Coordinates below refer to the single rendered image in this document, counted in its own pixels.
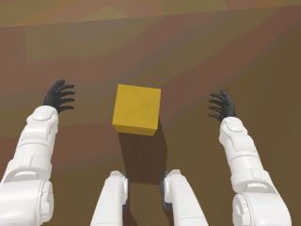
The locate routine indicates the left robot hand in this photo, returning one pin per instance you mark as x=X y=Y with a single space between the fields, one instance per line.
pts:
x=53 y=96

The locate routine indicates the robot left upper arm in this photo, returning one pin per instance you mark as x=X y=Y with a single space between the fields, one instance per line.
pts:
x=26 y=203

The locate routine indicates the right robot hand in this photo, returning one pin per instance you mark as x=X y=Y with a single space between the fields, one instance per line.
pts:
x=227 y=106

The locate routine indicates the robot right forearm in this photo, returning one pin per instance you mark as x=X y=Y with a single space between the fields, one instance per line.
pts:
x=247 y=173

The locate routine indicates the robot left forearm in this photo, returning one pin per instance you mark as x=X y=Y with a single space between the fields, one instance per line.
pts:
x=32 y=158

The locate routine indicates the carton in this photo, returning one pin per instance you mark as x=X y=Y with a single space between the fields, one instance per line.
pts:
x=136 y=110

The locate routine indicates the robot right shin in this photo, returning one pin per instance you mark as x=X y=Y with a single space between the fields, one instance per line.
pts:
x=175 y=171

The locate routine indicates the robot right upper arm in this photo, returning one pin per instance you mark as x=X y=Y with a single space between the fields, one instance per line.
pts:
x=259 y=209

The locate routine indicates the left robot foot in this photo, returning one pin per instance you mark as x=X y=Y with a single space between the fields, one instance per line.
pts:
x=126 y=205

